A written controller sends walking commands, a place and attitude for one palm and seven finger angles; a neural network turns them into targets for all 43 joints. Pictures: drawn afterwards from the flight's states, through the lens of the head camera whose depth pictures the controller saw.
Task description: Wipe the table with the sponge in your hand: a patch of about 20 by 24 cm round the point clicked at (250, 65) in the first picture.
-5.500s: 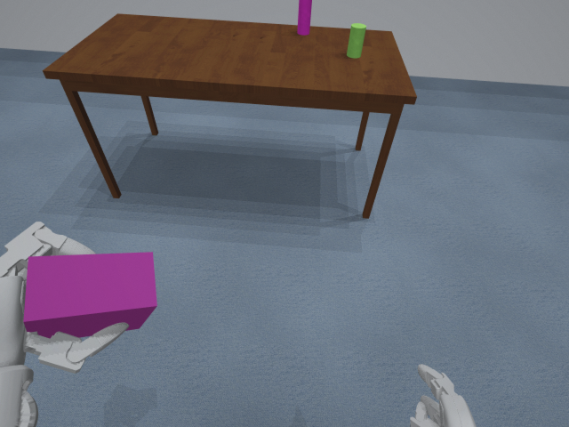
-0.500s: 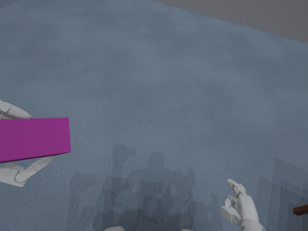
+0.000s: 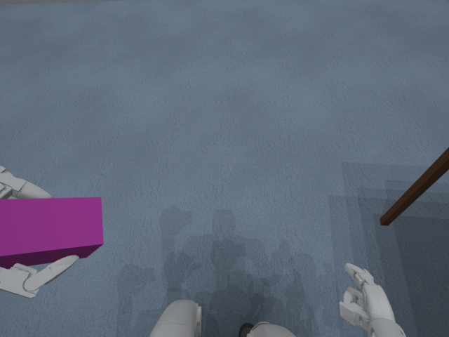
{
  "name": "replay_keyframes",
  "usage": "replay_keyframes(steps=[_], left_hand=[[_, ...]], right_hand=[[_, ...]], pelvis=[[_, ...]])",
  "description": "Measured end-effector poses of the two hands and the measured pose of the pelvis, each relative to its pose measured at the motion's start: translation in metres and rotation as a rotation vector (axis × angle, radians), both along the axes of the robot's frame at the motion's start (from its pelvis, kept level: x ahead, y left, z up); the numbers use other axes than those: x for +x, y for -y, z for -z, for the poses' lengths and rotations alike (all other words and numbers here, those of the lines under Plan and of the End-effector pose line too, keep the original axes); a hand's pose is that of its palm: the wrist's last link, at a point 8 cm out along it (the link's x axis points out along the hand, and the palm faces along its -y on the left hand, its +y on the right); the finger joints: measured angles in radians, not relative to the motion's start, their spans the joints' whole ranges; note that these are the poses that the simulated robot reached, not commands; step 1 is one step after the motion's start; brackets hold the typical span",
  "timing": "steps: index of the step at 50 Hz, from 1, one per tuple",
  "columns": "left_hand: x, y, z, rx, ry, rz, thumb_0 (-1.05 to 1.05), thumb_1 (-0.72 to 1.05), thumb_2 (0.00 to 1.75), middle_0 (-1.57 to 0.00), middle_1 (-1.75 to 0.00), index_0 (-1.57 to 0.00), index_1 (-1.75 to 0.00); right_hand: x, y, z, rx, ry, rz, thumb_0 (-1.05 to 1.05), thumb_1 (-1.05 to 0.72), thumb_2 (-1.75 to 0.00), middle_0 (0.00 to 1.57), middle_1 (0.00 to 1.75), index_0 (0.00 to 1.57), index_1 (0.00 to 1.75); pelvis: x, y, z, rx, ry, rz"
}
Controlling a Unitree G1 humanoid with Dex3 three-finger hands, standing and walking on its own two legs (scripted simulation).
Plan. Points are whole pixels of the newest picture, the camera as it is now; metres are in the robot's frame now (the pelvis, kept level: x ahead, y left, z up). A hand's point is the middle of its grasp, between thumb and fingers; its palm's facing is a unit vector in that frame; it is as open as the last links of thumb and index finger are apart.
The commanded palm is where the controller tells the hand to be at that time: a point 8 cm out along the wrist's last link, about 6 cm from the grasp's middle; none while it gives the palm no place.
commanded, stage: turn to face it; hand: left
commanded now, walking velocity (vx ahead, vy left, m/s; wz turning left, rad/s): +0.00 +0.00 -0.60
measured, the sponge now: (61, 232) +0.23 +0.21 +0.15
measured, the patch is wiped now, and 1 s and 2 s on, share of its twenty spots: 0.00 0.00 0.00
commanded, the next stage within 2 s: none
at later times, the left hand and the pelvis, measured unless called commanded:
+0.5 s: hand (171, 288) +0.17 +0.05 +0.17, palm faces +0.14 -0.81 -0.57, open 10.3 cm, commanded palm +0.14 +0.10 +0.18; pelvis -0.10 -0.11 -0.03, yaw -19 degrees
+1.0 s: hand out of the picture +0.09 -0.08 +0.17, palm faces -0.10 -0.86 -0.50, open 10.3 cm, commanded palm +0.06 -0.01 +0.18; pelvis -0.22 -0.17 -0.01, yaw -31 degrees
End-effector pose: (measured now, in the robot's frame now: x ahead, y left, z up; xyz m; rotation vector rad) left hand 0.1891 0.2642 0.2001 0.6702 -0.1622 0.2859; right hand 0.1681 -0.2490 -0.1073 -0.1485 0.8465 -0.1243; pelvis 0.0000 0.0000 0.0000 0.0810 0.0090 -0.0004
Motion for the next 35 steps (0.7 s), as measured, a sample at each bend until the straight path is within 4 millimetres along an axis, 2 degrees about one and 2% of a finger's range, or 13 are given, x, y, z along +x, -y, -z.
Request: replay_keyframes(steps=[5,11,14,17,21,24,27,29,31,35], left_hand=[[-0.006,0.028,-0.010,-0.021,0.061,0.066,-0.01,-0.52,1.03,-0.70,-1.38,-0.72,-1.37],[-0.017,0.056,-0.021,-0.055,0.145,0.121,-0.01,-0.52,1.03,-0.70,-1.38,-0.72,-1.37],[-0.020,0.071,-0.018,-0.078,0.163,0.151,-0.01,-0.52,1.03,-0.70,-1.38,-0.72,-1.37],[-0.020,0.090,-0.004,-0.067,0.165,0.211,0.00,-0.52,1.03,-0.70,-1.38,-0.72,-1.37],[-0.030,0.123,0.012,-0.037,0.106,0.259,-0.01,-0.52,1.03,-0.70,-1.38,-0.72,-1.37],[-0.045,0.154,0.012,-0.008,0.088,0.284,-0.01,-0.52,1.03,-0.71,-1.38,-0.72,-1.37],[-0.057,0.192,0.011,0.023,0.156,0.334,-0.01,-0.52,1.03,-0.71,-1.38,-0.72,-1.37],[-0.058,0.214,0.009,-0.015,0.190,0.372,-0.01,-0.52,1.03,-0.71,-1.38,-0.72,-1.37],[-0.057,0.233,0.004,-0.049,0.199,0.410,-0.01,-0.52,1.03,-0.71,-1.38,-0.72,-1.37],[-0.060,0.260,-0.008,-0.023,0.162,0.488,-0.01,-0.52,1.02,-0.71,-1.38,-0.72,-1.37]], right_hand=[[-0.028,0.039,-0.009,-0.028,0.006,0.075,0.01,-0.91,-0.90,0.19,0.30,0.20,0.30],[-0.065,0.064,-0.020,-0.018,0.025,0.130,0.01,-0.91,-0.90,0.19,0.30,0.20,0.30],[-0.086,0.071,-0.024,-0.009,0.033,0.157,0.01,-0.91,-0.90,0.19,0.30,0.20,0.30],[-0.107,0.082,-0.018,-0.029,0.070,0.170,0.01,-0.91,-0.90,0.20,0.30,0.20,0.30],[-0.138,0.092,-0.003,0.024,0.082,0.198,0.01,-0.91,-0.90,0.19,0.30,0.20,0.30],[-0.163,0.103,0.013,0.076,0.096,0.229,0.01,-0.91,-0.90,0.20,0.30,0.20,0.30],[-0.190,0.122,0.035,0.090,0.084,0.236,0.01,-0.91,-0.90,0.20,0.30,0.20,0.30],[-0.211,0.137,0.042,0.068,0.023,0.236,0.01,-0.91,-0.90,0.20,0.30,0.20,0.30],[-0.232,0.151,0.039,0.053,-0.026,0.260,0.01,-0.91,-0.90,0.20,0.30,0.20,0.30],[-0.271,0.179,0.017,0.036,-0.040,0.360,0.02,-0.91,-0.90,0.20,0.30,0.20,0.30]], pelvis=[[-0.012,0.016,-0.002,0.006,0.003,0.057],[-0.032,0.036,-0.007,0.022,0.001,0.133],[-0.044,0.047,-0.007,0.024,-0.008,0.172],[-0.065,0.058,0.008,0.000,-0.003,0.203],[-0.088,0.079,0.018,0.018,0.040,0.261],[-0.098,0.099,0.024,-0.017,0.035,0.316],[-0.114,0.124,0.040,-0.044,0.040,0.339],[-0.129,0.133,0.038,-0.045,0.053,0.335],[-0.141,0.140,0.030,-0.036,0.051,0.357],[-0.156,0.152,0.013,-0.023,0.020,0.407]])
